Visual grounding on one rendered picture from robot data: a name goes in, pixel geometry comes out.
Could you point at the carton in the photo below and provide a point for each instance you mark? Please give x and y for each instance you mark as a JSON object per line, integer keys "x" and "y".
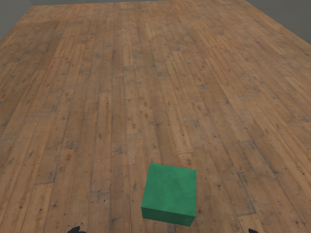
{"x": 170, "y": 194}

